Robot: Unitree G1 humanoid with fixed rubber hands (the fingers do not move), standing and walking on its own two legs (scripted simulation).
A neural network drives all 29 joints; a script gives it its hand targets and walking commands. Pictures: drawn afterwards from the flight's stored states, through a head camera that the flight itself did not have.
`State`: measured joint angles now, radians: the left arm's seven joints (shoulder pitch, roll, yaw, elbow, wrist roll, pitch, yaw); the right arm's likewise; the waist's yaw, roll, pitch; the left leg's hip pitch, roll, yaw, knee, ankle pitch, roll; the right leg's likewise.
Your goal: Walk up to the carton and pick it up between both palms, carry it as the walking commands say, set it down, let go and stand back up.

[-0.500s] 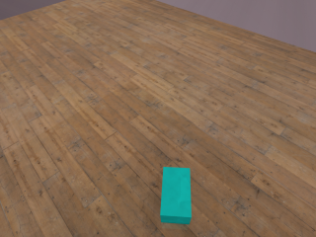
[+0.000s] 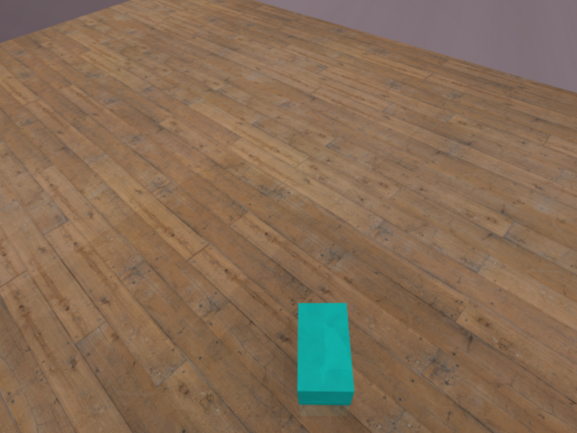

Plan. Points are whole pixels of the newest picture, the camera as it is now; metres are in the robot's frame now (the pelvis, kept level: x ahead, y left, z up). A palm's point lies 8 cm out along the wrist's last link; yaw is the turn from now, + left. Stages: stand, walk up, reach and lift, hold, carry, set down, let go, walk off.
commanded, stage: walk up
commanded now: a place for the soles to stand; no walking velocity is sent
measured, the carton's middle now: (323, 352) +0.50 -0.03 -0.69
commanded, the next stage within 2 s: reach and lift in 0.68 s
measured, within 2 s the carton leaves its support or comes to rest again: neither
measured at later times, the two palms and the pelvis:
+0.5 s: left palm out of the picture +0.06 +0.31 -0.10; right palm out of the picture +0.08 -0.31 -0.11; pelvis +0.00 -0.01 +0.00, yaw +0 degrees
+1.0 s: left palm (126, 431) +0.16 +0.28 -0.09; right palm out of the picture +0.14 -0.30 -0.11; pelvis +0.01 +0.00 +0.00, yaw +0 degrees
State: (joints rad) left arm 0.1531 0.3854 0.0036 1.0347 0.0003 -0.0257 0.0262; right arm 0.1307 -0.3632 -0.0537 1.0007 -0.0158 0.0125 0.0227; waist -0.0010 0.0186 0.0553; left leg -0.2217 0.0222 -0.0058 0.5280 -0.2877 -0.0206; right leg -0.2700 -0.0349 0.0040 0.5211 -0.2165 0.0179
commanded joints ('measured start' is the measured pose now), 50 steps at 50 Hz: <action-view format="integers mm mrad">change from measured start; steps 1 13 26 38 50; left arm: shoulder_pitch -54 -82 -75 -273 -196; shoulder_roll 202 191 183 124 17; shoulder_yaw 44 40 39 150 180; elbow -27 -10 -12 -501 -515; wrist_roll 18 18 17 42 46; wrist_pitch -30 -22 -23 165 188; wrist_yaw -12 -19 -19 -96 -83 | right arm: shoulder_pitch -74 -73 -77 -204 -150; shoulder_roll -195 -203 -188 -128 -21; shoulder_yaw -19 -16 -10 -135 -115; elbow -34 -14 -18 -475 -520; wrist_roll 9 10 9 -36 -31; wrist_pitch -24 -23 -25 145 158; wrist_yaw -15 -14 -14 38 45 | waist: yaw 1 -3 3 -13 -15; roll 16 -15 -13 6 -45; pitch -93 -81 -106 90 -89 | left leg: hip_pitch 37 65 83 -241 -242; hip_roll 98 84 85 -21 -44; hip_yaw -88 -75 -61 57 39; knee -146 -164 -163 -127 98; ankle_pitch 99 81 132 -330 134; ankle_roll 61 55 53 42 7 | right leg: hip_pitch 61 43 49 82 -14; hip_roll -86 -93 -101 115 91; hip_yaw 112 122 120 -146 -47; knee -112 -174 -171 5 121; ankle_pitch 152 75 125 -251 154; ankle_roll -57 -58 -56 20 30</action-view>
